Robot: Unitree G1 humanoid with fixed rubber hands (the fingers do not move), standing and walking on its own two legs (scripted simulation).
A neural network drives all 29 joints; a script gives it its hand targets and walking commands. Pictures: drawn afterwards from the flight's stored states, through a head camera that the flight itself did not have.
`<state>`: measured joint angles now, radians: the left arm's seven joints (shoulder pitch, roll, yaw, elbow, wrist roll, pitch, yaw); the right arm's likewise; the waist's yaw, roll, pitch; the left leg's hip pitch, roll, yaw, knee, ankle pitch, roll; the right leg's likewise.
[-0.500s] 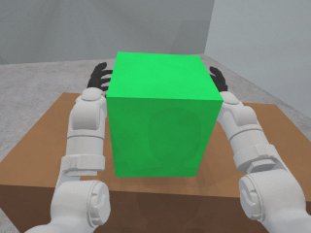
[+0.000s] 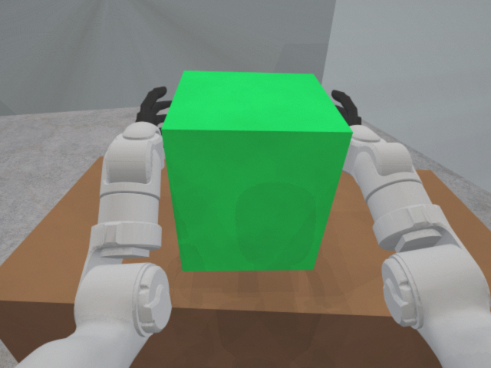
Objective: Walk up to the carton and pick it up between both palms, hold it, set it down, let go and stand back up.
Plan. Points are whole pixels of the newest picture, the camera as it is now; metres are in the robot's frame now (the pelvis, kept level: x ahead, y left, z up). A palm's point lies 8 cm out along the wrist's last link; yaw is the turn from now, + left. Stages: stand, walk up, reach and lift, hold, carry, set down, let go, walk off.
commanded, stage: reach and lift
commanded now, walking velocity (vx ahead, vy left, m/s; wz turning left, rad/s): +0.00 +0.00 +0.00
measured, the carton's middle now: (249, 170) +0.37 +0.00 +0.23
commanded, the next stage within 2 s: hold in 0.60 s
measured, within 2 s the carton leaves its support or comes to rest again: neither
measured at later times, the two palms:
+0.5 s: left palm (147, 123) +0.38 +0.15 +0.30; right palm (349, 125) +0.38 -0.15 +0.31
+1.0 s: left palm (144, 107) +0.37 +0.15 +0.33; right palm (357, 107) +0.37 -0.15 +0.34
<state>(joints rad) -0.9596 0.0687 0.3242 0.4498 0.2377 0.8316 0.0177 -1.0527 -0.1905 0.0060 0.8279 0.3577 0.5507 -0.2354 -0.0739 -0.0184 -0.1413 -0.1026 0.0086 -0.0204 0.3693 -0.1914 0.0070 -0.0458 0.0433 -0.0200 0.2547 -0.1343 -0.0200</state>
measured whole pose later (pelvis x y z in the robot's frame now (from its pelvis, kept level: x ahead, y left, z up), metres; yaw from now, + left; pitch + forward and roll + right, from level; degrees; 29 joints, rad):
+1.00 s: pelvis +0.00 -0.01 +0.00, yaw +0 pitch -3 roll -1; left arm -1.11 0.12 0.35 0.57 0.21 0.90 0.01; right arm -1.22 -0.24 0.04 0.92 0.43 0.67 -0.27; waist -0.06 0.00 -0.21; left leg -0.14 0.02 -0.05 0.38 -0.19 -0.01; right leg -0.08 0.06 -0.01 0.26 -0.14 -0.03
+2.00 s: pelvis +0.00 -0.01 +0.00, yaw +1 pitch -2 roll -2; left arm -1.11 0.13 0.34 0.59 0.20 0.89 0.00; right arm -1.21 -0.24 0.05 0.91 0.44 0.68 -0.28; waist -0.06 0.00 -0.21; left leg -0.16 0.01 -0.07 0.39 -0.19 -0.01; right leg -0.09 0.07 0.00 0.26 -0.13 -0.03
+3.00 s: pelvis +0.00 -0.01 +0.00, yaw +1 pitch -2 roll -2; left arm -1.12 0.13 0.34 0.60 0.20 0.89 0.00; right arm -1.21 -0.24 0.05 0.91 0.44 0.68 -0.28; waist -0.07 0.00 -0.22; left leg -0.16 0.01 -0.08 0.39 -0.19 -0.01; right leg -0.09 0.07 0.01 0.26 -0.13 -0.03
